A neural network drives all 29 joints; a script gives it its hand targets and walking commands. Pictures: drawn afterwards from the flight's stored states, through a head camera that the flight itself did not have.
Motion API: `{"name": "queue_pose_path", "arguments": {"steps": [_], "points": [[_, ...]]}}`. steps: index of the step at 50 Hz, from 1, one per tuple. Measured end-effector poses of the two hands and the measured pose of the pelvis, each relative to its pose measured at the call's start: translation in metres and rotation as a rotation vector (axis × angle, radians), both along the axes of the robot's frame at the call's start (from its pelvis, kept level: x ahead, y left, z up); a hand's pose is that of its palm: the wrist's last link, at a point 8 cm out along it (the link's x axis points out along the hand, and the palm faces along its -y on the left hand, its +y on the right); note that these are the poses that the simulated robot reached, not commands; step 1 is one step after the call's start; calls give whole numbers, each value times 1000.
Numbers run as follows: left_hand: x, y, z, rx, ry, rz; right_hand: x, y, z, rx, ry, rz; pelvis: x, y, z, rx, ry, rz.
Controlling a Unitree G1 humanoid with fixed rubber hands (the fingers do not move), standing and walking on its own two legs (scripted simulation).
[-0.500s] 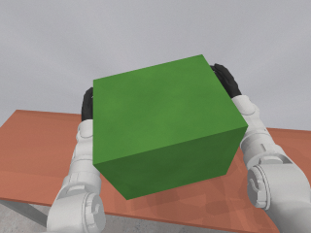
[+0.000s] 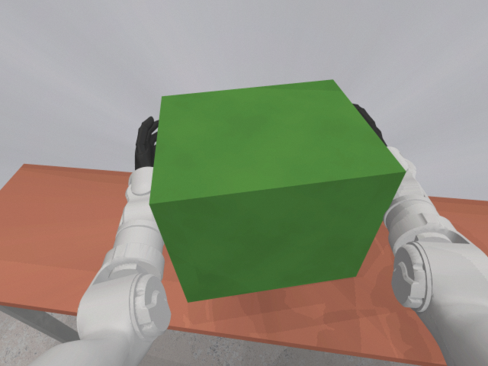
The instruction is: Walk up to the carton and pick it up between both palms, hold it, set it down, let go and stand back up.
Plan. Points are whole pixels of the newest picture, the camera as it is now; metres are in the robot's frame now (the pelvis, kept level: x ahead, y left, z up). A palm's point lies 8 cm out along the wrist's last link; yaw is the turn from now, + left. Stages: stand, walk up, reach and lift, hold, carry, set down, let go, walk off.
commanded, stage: set down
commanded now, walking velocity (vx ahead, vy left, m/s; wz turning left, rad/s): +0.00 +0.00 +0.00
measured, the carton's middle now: (261, 189) +0.37 +0.02 +0.11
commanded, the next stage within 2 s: none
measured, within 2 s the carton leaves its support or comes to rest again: rests again in 1.34 s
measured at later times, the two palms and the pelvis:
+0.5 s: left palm (159, 207) +0.38 +0.21 +0.03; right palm (353, 184) +0.44 -0.16 +0.05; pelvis +0.00 -0.01 +0.00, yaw +0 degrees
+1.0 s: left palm (166, 198) +0.41 +0.21 +0.01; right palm (353, 182) +0.47 -0.16 +0.02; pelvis +0.00 -0.01 -0.01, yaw +0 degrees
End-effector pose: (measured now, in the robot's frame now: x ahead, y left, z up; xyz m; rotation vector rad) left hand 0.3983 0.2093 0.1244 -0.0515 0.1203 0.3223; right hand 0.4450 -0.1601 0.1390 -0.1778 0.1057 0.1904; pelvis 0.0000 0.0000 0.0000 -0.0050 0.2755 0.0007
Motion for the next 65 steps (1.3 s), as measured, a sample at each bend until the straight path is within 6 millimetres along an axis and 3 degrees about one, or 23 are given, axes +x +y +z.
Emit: {"name": "queue_pose_path", "arguments": {"steps": [3, 8, 10, 13, 18, 20, 23, 29, 32, 35, 40, 43, 45, 48, 52, 55, 58, 63, 65], "points": [[0, 2, -30, -21, 119, -10, 1, 2, -31, 14, 122, -5, -5, 0, 1, 0, -38, 0], [-25, 14, -118, -37, 360, 3, -9, 11, -118, 30, 360, -3, -10, 1, 1, -1, -47, 0], [-34, 11, -137, -50, 383, 8, -8, 10, -123, 14, 339, 24, -6, 1, 1, -1, -27, -1], [-35, 12, -128, 1, 312, 45, -2, 14, -107, 0, 200, 60, 4, 1, -2, -1, 60, -1], [-22, 14, -75, 63, 99, 85, 9, 19, -65, 19, 20, 104, 17, -5, -3, 8, 132, -3], [-15, 10, -67, 61, 95, 64, 10, 14, -59, 19, 15, 73, 16, -8, -3, 11, 114, -1], [-13, 5, -78, 19, 167, 26, 5, 7, -72, 7, 93, 39, 7, -11, 0, 13, 56, 0], [-37, 7, -142, -25, 331, 15, -21, 7, -140, -5, 288, 19, -11, -7, -1, -1, 10, -6], [-39, 7, -142, -8, 309, 18, -22, 9, -140, -13, 270, 35, -11, -5, -2, -3, 36, -6], [-30, 8, -121, 23, 219, 48, -14, 7, -119, 6, 186, 31, -5, -4, -4, -3, 95, -7], [-6, 7, -63, 36, 59, 82, 6, -3, -69, 118, 68, -43, 5, -6, -6, -2, 117, -6], [12, 0, -50, 35, 66, 23, 18, -5, -54, 121, 74, -53, 5, -7, -6, 0, 114, -7], [19, -2, -55, 29, 101, 2, 24, -7, -58, 108, 110, -56, 2, -8, -6, 1, 105, -7], [21, -2, -82, 20, 183, -3, 26, -6, -86, 91, 201, -60, 0, -7, -6, 1, 99, -7], [6, 3, -139, 5, 328, 8, 19, 0, -143, 79, 343, -55, 0, -7, -5, 0, 99, -8], [-10, 11, -164, 7, 363, 41, 17, -2, -162, 75, 354, -71, 5, -6, -6, 0, 130, -8], [-16, 16, -159, -12, 267, 125, 30, -8, -156, 91, 262, -88, 14, -7, -12, 2, 248, -12], [-4, 7, -111, 26, 96, 145, 31, -15, -150, 146, 214, -64, 20, -16, -14, 14, 334, -13], [2, 1, -105, 30, 123, 116, 30, -15, -140, 142, 184, -61, 19, -21, -12, 19, 324, -11]]}}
